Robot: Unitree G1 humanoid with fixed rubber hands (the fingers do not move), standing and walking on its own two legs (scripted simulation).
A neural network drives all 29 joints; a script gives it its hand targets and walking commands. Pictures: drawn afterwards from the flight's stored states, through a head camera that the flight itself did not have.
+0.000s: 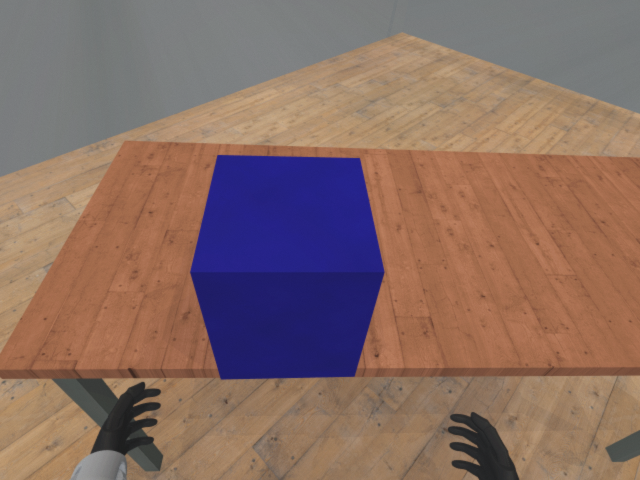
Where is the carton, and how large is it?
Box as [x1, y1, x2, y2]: [190, 155, 384, 379]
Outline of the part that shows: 217,155 190,273 221,379 354,376 384,272 359,158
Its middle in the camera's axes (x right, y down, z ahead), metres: -0.04 +0.04 +0.56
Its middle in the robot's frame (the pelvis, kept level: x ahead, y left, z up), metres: +0.38 +0.08 +0.04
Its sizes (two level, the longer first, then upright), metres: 0.210 0.200 0.250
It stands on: a table, 0.70 m high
